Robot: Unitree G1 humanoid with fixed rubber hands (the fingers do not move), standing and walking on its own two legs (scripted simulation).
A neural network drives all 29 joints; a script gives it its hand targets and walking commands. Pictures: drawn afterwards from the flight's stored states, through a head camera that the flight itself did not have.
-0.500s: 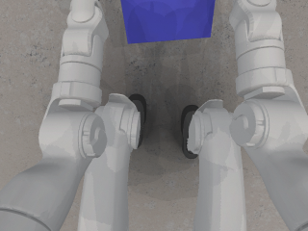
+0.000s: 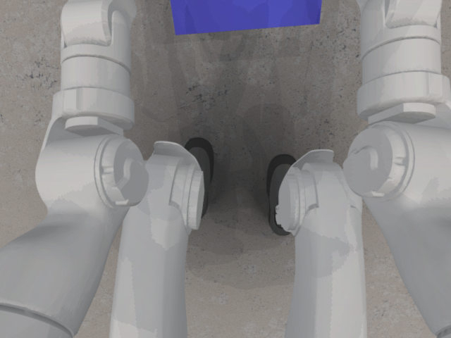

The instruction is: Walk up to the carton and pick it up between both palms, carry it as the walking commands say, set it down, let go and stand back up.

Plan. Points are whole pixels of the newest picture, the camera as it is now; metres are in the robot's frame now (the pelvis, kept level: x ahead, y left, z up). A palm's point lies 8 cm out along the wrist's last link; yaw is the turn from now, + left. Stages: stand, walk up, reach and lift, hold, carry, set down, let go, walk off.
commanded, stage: set down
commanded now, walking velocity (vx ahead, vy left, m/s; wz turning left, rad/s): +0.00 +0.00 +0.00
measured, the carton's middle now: out of the picture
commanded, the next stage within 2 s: none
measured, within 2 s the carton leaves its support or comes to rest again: rests again in 1.54 s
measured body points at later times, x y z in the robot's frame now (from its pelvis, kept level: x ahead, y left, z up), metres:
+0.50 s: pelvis +0.00 +0.00 +0.00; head +0.39 +0.01 +0.21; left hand +0.55 +0.17 -0.19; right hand +0.58 -0.12 -0.19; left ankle +0.11 +0.10 -0.38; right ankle +0.08 -0.11 -0.38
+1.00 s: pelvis +0.00 +0.00 +0.00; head +0.40 +0.00 +0.21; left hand +0.56 +0.18 -0.20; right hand +0.59 -0.12 -0.19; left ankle +0.11 +0.10 -0.38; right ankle +0.08 -0.11 -0.38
